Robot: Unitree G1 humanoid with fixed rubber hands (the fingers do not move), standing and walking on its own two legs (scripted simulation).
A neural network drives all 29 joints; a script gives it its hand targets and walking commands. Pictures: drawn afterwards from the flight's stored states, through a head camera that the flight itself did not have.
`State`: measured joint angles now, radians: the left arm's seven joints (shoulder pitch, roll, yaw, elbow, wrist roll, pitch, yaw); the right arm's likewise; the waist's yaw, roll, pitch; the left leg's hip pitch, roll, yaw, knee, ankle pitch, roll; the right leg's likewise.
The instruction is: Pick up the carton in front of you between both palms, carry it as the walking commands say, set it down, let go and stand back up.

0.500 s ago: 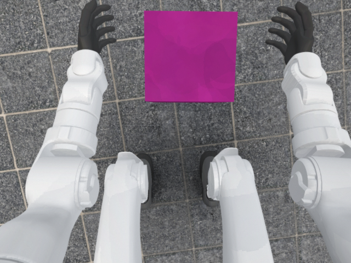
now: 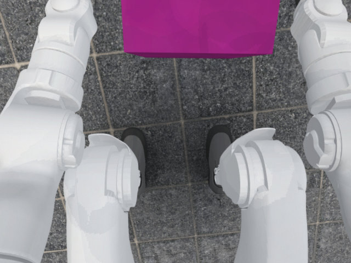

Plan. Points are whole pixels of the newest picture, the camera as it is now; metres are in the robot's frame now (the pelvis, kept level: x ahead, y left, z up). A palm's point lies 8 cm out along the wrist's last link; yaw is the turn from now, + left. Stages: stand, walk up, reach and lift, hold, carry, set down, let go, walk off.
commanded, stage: reach and lift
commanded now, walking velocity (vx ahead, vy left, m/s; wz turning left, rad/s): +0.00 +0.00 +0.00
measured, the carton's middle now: out of the picture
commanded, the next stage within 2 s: none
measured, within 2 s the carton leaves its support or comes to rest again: leaves its support in 0.78 s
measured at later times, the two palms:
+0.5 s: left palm out of the picture +0.55 +0.11 -0.17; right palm out of the picture +0.54 -0.19 -0.17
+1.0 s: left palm out of the picture +0.54 +0.11 -0.06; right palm out of the picture +0.51 -0.19 -0.06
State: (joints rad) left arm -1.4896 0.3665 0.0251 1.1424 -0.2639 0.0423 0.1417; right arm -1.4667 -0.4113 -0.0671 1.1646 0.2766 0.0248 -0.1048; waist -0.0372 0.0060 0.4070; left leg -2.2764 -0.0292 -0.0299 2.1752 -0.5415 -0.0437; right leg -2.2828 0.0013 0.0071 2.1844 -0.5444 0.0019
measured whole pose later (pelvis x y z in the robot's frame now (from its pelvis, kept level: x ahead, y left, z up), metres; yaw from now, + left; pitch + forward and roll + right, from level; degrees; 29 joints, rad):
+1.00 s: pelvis +0.01 +0.01 +0.02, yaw -2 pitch +41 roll +0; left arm -1.19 0.11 0.33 0.83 0.02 0.28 0.14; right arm -1.17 -0.14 -0.32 0.80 -0.02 0.30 -0.11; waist -0.04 0.04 0.00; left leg -2.25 -0.07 -0.05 2.10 -0.57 -0.07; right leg -2.26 0.04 0.04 2.10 -0.55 0.04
